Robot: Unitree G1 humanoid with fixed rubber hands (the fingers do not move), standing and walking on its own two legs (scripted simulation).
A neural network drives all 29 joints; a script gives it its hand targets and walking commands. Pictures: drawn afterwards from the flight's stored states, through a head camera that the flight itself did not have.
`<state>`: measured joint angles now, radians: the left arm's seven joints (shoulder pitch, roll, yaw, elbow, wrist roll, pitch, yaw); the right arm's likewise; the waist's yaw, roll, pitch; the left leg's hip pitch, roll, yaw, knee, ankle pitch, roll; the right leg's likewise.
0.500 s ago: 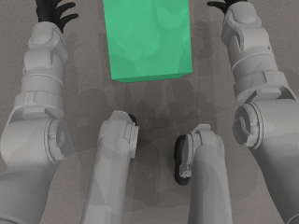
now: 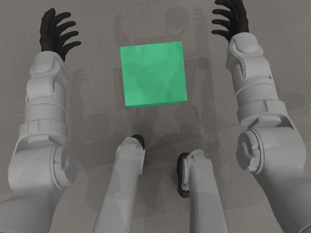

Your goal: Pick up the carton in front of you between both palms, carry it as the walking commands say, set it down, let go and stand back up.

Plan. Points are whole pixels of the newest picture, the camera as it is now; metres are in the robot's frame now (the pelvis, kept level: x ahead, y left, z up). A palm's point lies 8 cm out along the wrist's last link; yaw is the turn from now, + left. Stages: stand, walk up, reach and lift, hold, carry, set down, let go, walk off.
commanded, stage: set down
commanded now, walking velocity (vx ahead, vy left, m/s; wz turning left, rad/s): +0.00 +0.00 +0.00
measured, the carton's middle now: (153, 80) +0.49 +0.08 -0.45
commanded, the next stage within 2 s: let go in 0.12 s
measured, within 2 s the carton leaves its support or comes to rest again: neither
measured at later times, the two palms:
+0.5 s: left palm (8, 78) +0.38 +0.29 +0.02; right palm (279, 78) +0.44 -0.13 +0.02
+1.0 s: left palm out of the picture +0.25 +0.24 +0.13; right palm out of the picture +0.30 -0.22 +0.12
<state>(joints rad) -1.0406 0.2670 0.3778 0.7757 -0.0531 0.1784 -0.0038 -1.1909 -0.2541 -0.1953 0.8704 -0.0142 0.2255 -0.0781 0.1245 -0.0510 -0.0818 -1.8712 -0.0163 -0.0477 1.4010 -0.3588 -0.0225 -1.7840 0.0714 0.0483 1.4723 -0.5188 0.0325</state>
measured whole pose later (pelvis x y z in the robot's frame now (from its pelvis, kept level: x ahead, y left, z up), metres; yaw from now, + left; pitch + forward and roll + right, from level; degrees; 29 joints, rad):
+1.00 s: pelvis +0.10 +0.00 +0.20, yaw +2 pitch +7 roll +1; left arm 0.22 0.20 0.03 0.42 -0.02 0.01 -0.07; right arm 0.13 -0.19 -0.08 0.50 -0.04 0.00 0.02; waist 0.04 0.01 0.02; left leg -0.37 -0.02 -0.05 0.45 -0.20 -0.01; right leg -0.28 0.01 0.07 0.48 -0.31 0.00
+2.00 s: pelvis +0.14 +0.01 +0.18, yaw +9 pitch +5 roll +0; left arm 0.37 0.28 0.01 0.65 0.02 0.00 0.06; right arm 0.32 -0.25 -0.01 0.75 -0.02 -0.03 -0.02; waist 0.03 -0.02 -0.10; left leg -0.40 -0.10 -0.13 0.72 -0.40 0.02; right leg -0.22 -0.06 -0.06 0.65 -0.51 0.03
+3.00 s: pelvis +0.12 +0.01 +0.18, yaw +14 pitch +1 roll -1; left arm 0.41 0.27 0.00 0.90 0.02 0.04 0.05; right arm 0.32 -0.24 0.01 0.88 -0.01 0.02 -0.04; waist 0.02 -0.01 -0.01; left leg -0.35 -0.10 -0.19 0.68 -0.34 0.01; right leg -0.12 -0.05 -0.15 0.57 -0.46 0.02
